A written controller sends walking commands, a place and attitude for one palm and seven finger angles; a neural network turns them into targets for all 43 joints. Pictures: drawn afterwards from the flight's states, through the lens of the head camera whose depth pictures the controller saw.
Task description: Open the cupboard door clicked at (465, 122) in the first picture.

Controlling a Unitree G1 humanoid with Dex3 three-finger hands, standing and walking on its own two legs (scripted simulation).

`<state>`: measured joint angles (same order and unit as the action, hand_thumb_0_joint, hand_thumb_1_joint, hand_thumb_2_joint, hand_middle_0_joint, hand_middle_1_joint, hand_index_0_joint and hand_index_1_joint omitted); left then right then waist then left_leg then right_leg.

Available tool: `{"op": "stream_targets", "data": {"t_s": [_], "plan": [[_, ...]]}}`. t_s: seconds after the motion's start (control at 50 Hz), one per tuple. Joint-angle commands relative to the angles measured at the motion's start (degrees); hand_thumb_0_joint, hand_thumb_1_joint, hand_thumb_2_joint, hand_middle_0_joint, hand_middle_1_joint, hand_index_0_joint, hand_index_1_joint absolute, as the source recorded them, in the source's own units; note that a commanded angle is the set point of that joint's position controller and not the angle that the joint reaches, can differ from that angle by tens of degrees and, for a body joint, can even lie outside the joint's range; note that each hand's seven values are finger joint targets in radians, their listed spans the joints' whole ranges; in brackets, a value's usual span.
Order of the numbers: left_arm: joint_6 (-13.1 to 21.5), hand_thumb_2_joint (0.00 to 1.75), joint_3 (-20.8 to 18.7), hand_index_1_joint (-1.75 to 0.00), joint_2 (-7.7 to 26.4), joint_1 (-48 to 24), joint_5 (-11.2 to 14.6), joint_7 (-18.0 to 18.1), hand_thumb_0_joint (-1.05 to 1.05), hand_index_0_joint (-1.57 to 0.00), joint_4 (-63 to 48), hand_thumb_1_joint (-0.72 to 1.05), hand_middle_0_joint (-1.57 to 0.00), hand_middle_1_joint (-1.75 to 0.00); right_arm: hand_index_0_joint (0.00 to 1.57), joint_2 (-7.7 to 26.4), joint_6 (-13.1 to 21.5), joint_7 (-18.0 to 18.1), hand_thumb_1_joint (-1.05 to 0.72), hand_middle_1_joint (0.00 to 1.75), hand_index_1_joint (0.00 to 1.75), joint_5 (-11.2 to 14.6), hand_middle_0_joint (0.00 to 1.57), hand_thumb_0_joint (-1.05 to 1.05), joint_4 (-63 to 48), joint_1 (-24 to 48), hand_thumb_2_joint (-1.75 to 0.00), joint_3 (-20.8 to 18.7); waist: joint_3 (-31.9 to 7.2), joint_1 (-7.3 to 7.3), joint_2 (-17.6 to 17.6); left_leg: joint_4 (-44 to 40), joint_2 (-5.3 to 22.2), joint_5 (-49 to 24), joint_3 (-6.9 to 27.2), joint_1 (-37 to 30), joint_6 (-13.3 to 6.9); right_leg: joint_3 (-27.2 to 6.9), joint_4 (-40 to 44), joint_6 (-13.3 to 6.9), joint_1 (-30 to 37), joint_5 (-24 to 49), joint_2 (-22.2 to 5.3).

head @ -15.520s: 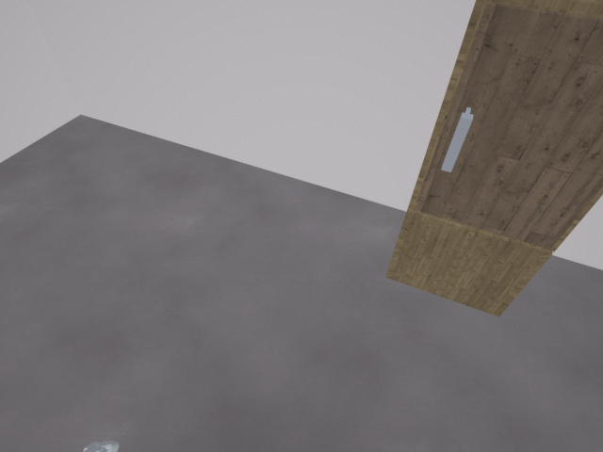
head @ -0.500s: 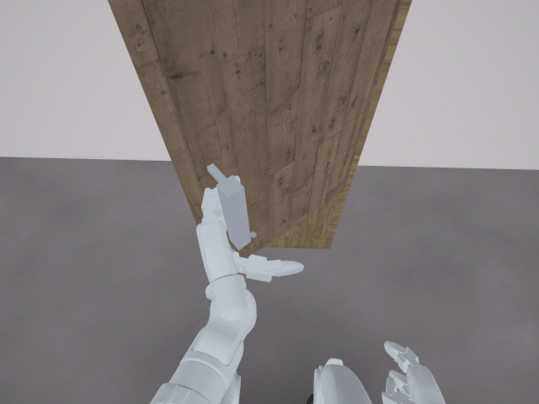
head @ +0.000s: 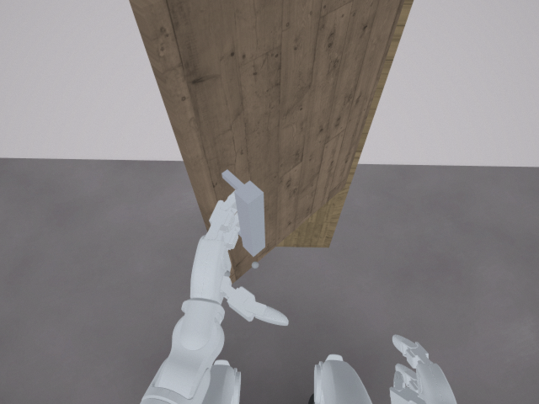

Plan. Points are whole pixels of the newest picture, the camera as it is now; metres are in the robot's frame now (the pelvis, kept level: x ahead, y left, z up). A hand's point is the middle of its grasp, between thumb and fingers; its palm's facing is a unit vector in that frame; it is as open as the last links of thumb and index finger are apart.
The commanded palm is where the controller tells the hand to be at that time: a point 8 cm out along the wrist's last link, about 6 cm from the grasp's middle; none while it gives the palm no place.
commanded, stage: slide the hand sideways off the handle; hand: left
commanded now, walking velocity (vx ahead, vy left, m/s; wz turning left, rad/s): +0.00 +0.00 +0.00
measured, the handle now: (242, 214) +0.38 +0.06 +0.05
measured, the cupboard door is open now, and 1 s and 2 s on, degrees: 45 44 44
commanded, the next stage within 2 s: draw the hand back to the body in 0.74 s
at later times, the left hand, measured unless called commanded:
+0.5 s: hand (216, 300) +0.25 +0.08 +0.04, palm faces -0.03 -1.00 -0.02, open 16.2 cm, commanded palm +0.23 +0.14 +0.04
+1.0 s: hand (185, 315) +0.23 +0.11 +0.06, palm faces -0.05 -1.00 -0.06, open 16.3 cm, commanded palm +0.20 +0.18 +0.07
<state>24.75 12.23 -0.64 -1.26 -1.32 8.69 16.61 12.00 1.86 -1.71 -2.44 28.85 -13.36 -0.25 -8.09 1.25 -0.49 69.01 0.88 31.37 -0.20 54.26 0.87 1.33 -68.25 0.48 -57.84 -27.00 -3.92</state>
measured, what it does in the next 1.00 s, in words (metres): stands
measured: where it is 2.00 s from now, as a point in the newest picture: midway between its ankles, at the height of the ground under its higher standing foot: outside the picture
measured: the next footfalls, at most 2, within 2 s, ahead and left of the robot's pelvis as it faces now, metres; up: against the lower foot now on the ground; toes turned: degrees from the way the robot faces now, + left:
none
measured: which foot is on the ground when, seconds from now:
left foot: down 0.00-1.00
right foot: down 0.00-1.00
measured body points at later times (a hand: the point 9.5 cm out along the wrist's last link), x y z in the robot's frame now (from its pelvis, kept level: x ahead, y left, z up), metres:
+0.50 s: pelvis +0.01 -0.01 -0.01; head +0.09 -0.02 +0.44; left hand +0.25 +0.14 +0.04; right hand +0.21 -0.23 -0.09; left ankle +0.02 +0.13 -0.64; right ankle +0.06 -0.13 -0.64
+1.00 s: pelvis +0.01 -0.01 -0.01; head +0.08 -0.02 +0.43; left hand +0.23 +0.17 +0.07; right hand +0.20 -0.23 -0.09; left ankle +0.02 +0.13 -0.64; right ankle +0.06 -0.13 -0.64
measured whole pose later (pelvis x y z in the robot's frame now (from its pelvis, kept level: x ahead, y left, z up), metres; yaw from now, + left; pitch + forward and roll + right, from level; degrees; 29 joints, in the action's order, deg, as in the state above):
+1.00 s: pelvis +0.01 -0.01 -0.01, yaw +1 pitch +16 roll -1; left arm 18.4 3.5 9.5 25.0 6.7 -4.8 -13.0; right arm 12.2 4.8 2.5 0.0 23.7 -14.1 0.1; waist -8.5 -0.4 -1.8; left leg 73.3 1.5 34.3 2.6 54.8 2.1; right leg 3.8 -71.7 -0.4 -57.2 -30.0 -3.4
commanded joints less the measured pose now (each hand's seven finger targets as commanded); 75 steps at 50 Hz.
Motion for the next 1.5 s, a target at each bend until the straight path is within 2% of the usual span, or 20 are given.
{"op": "stream_targets", "data": {"t_s": [0.0,0.04,0.2,0.32,0.36,0.5,0.54,0.62,0.68,0.82,0.88,0.96,1.0,1.04,1.22,1.32,1.34,1.36,1.38,1.48], "plan": [[3.94,0.30,-1.17,-0.30,0.52,-4.39,0.16,-0.51,0.00,-0.15,-16.17,-0.50,-0.15,-0.30,0.20,5.96,2.12,0.38,-0.90,0.30,0.30,0.66,0.20,0.00,-9.66,2.99,-0.90,-2.14,-16.48,-0.74,3.29,-10.97,-2.44,-8.76,0.33,-5.31,-1.16,0.85,10.18,-2.67,16.41,7.38,2.74],[3.60,0.30,-1.20,-0.30,0.97,-2.89,0.93,-1.30,0.00,-0.15,-17.83,-0.50,-0.15,-0.30,0.20,6.16,2.03,0.69,-0.90,0.30,0.30,0.88,0.20,0.00,-10.00,3.01,-0.90,-2.17,-16.00,-0.35,4.69,-10.64,-2.40,-8.03,0.37,-5.18,-1.28,0.76,10.62,-2.40,16.15,6.67,2.80],[2.96,0.30,-1.43,-0.30,2.23,1.76,2.07,-4.22,0.00,-0.15,-23.08,-0.50,-0.15,-0.30,0.20,6.11,3.07,1.76,-0.90,0.30,0.30,1.08,0.20,0.00,-10.41,2.84,-0.90,-2.12,-16.14,0.04,3.57,-9.05,-2.48,-10.08,1.32,-5.52,-1.22,1.28,8.69,-2.29,14.69,8.85,2.76],[1.77,0.30,-4.48,-0.30,4.91,12.17,3.67,-6.38,0.00,-0.15,-27.94,-0.50,-0.15,-0.30,0.20,5.71,3.28,1.96,-0.90,0.30,0.30,1.32,0.20,0.00,-12.10,2.47,-0.90,-2.27,-17.99,-1.46,3.84,-8.42,-2.76,-13.07,0.73,-5.16,-1.20,0.70,8.39,-2.19,18.45,13.49,2.75],[1.37,0.30,-5.90,-0.30,6.29,15.58,3.94,-7.06,0.00,-0.15,-28.16,-0.50,-0.15,-0.30,0.20,5.79,3.21,2.24,-0.90,0.30,0.30,1.57,0.20,0.00,-12.51,2.71,-0.90,-2.14,-16.16,-1.50,4.61,-8.24,-2.74,-12.76,0.79,-4.04,-1.28,0.53,8.78,-2.18,18.44,13.18,2.89],[3.11,0.30,-5.39,-0.30,6.94,17.14,5.02,-10.17,0.00,-0.15,-32.67,-0.50,-0.15,-0.30,0.20,6.02,4.80,2.90,-0.90,0.30,0.30,1.45,0.20,0.00,-12.69,2.45,-0.90,-2.27,-14.90,0.03,2.47,-5.99,-2.74,-10.34,1.01,-3.07,-1.32,0.32,7.88,-2.00,14.71,10.29,2.82],[3.28,0.30,-7.84,-0.30,9.09,20.17,6.08,-11.25,0.00,-0.15,-33.73,-0.50,-0.15,-0.30,0.20,6.23,5.16,3.05,-0.90,0.30,0.30,1.57,0.20,0.00,-13.05,2.37,-0.90,-2.43,-16.03,-0.85,3.26,-5.58,-2.85,-10.02,0.88,-1.99,-1.31,-0.30,8.00,-1.97,16.03,9.76,2.77],[2.39,0.30,-8.74,-0.30,9.91,21.18,7.29,-13.14,0.00,-0.15,-34.86,-0.50,-0.15,-0.30,0.20,6.45,5.47,3.45,-0.90,0.30,0.30,1.91,0.20,0.00,-13.58,2.44,-0.90,-2.31,-14.02,-0.39,2.89,-4.96,-2.85,-8.09,0.81,-0.22,-1.36,-0.91,8.69,-1.77,15.04,6.49,2.74],[2.17,0.30,-10.53,-0.30,11.10,22.80,8.09,-13.79,0.00,-0.15,-36.02,-0.50,-0.15,-0.30,0.20,6.49,5.86,3.91,-0.90,0.30,0.30,2.04,0.20,0.00,-13.84,2.38,-0.90,-2.47,-15.19,-0.90,2.51,-4.37,-2.87,-8.49,0.82,-0.09,-1.41,-1.05,8.25,-1.83,15.08,6.29,2.86],[1.36,0.30,-7.99,-0.30,9.69,21.42,8.21,-14.22,0.00,-0.15,-37.19,-0.50,-0.15,-0.30,0.20,6.97,7.04,4.08,-0.90,0.30,0.30,2.10,0.20,0.00,-14.04,1.94,-0.90,-2.30,-13.10,0.24,1.92,-4.36,-2.74,-6.45,1.54,0.17,-1.42,-0.05,7.80,-1.77,11.44,2.92,3.02],[0.21,0.30,-12.83,-0.30,14.97,23.95,8.29,-13.14,0.00,-0.15,-44.01,-0.50,-0.15,-0.30,0.20,6.84,6.79,4.44,-0.90,0.30,0.30,2.32,0.20,0.00,-15.43,1.76,-0.90,-2.41,-18.05,-2.14,-1.02,-6.59,-2.83,-8.83,1.05,-3.52,-1.56,-0.23,8.56,-2.06,16.14,5.15,3.07],[-3.55,0.30,-14.65,-0.30,14.88,27.94,9.77,-12.78,0.00,-0.15,-44.16,-0.50,-0.15,-0.30,0.20,6.44,5.90,4.92,-0.90,0.30,0.30,3.25,0.20,0.00,-15.80,1.36,-0.90,-1.99,-14.92,-1.74,2.44,-10.17,-2.74,-9.34,1.20,-5.80,-1.58,0.71,12.33,-1.64,20.08,5.77,3.67],[-4.81,0.30,-13.84,-0.30,13.95,28.50,10.31,-13.23,0.00,-0.15,-44.38,-0.50,-0.15,-0.30,0.20,6.45,5.89,5.08,-0.90,0.30,0.30,3.50,0.20,0.00,-15.75,1.12,-0.90,-1.62,-11.79,-1.04,1.39,-11.68,-2.80,-8.20,1.02,-6.81,-1.45,1.03,14.12,-1.33,20.10,4.68,3.67],[-5.56,0.30,-14.34,-0.30,14.34,27.91,10.93,-13.86,0.00,-0.15,-44.18,-0.50,-0.15,-0.30,0.20,6.71,6.06,5.34,-0.90,0.30,0.30,3.64,0.20,0.00,-15.56,1.07,-0.90,-1.37,-8.86,-0.33,3.16,-13.04,-2.68,-6.29,1.39,-7.54,-1.49,1.10,16.26,-1.16,19.78,1.81,3.79],[-6.48,0.30,-19.59,-0.30,17.99,28.46,14.02,-17.32,0.00,-0.15,-46.05,-0.50,-0.15,-0.30,0.20,7.28,7.87,6.23,-0.90,0.30,0.30,4.12,0.20,0.00,-15.28,0.85,-0.90,-0.52,-5.65,-1.10,-0.60,-18.24,-2.53,-7.58,1.61,-13.49,-1.33,1.96,20.33,-1.35,23.85,2.14,4.09],[-8.20,0.37,-22.23,-0.30,19.63,30.02,15.78,-18.64,0.00,-0.16,-48.53,-0.32,-0.16,-0.30,0.20,7.27,8.94,6.26,-0.90,0.30,0.30,4.69,0.20,0.00,-14.58,0.83,-0.90,-0.37,-6.41,-1.81,-2.84,-20.98,-2.12,-12.50,1.83,-18.11,-1.17,3.15,21.15,-1.43,27.90,8.59,4.52],[-12.24,0.39,-24.29,-0.30,29.07,31.20,6.76,-11.09,0.00,-0.16,-51.84,-0.29,-0.16,-0.30,0.20,7.04,7.66,7.87,-0.90,0.30,0.30,3.85,0.20,0.00,-14.37,0.47,-0.90,-0.81,-8.93,-4.53,-3.26,-24.48,-1.19,-14.77,0.36,-20.65,-1.58,0.51,23.68,-2.03,31.52,10.49,2.79],[-14.99,0.40,-23.79,-0.30,25.58,33.73,5.86,-7.49,0.00,-0.16,-51.40,-0.26,-0.16,-0.30,0.20,5.95,7.30,8.26,-0.90,0.30,0.30,3.54,0.20,0.00,-14.32,0.96,-0.90,-0.18,-5.47,-3.38,-2.08,-25.55,-1.54,-14.96,0.56,-20.80,-1.63,1.37,25.12,-1.80,31.44,10.41,2.98],[-16.89,0.42,-20.37,-0.30,22.06,34.72,4.68,-5.82,0.00,-0.16,-52.13,-0.22,-0.16,-0.30,0.20,5.85,7.03,8.33,-0.90,0.30,0.30,3.44,0.20,0.00,-13.92,0.77,-0.90,0.24,-3.93,-2.98,-4.61,-26.26,-1.34,-16.25,0.29,-22.21,-1.61,1.82,25.40,-1.62,31.97,11.59,2.76],[-20.38,0.50,-21.61,-0.30,23.67,32.14,2.75,-1.66,0.00,-0.17,-52.35,-0.05,-0.17,-0.30,0.20,6.45,6.83,8.93,-0.90,0.30,0.30,3.05,0.20,0.00,-11.83,1.76,-0.90,0.70,-0.80,-2.31,-0.58,-30.31,-0.48,-19.30,0.74,-27.89,-1.73,2.79,29.83,-1.15,36.17,14.41,3.02]]}}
